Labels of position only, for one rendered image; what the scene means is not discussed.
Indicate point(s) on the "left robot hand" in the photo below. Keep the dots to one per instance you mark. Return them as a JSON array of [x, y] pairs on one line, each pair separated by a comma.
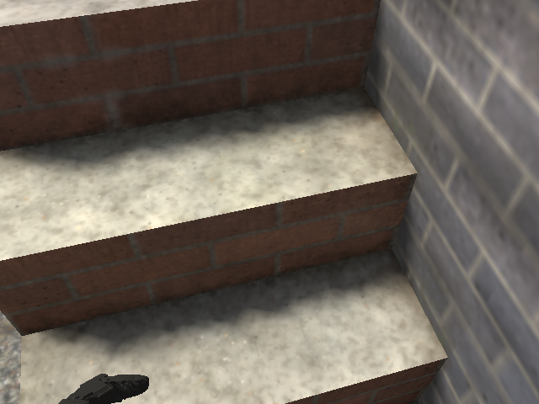
[[104, 389]]

